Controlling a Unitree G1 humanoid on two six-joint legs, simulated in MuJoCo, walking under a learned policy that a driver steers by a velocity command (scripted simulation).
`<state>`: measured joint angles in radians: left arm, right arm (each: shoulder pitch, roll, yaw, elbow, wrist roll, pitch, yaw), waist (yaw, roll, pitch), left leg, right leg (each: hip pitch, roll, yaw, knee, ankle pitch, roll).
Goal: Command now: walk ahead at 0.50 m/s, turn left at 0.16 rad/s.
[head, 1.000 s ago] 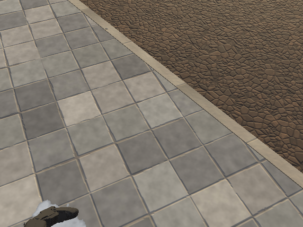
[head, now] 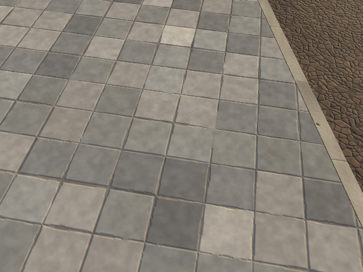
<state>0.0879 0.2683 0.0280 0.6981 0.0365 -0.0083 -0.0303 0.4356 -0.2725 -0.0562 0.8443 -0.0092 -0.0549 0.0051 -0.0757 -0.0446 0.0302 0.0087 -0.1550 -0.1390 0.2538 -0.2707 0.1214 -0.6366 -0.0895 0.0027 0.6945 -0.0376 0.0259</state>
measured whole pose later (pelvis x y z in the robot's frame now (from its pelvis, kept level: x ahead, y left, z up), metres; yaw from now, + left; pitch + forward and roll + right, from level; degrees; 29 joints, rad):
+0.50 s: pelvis +0.28 -0.05 +0.00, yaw -11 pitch +2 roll +0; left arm 0.44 0.26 0.06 0.86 0.00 -0.04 -0.01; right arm 0.07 -0.25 0.00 0.73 -0.04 -0.04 0.03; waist 0.08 0.03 0.04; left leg -0.61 0.07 -0.06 0.69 -0.07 -0.05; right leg -0.08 0.13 0.13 0.31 -0.24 -0.10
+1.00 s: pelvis +0.53 -0.09 +0.00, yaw -29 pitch +1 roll +2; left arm 0.11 0.29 0.06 0.71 0.03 0.02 -0.07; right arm 0.40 -0.26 -0.04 0.86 -0.02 -0.09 0.00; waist -0.06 -0.05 0.02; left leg 0.00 -0.02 0.18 0.24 -0.26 0.02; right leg -0.67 -0.06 0.00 0.85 -0.08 -0.02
